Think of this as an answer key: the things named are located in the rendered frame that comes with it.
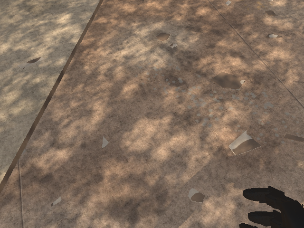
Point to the robot right hand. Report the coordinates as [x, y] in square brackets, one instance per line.
[291, 211]

